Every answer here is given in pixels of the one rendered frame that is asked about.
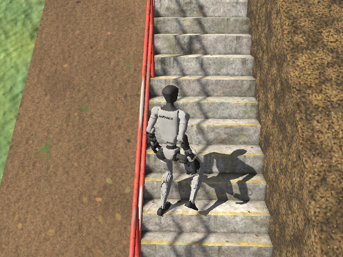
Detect stairs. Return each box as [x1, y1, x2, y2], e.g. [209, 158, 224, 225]
[140, 0, 273, 257]

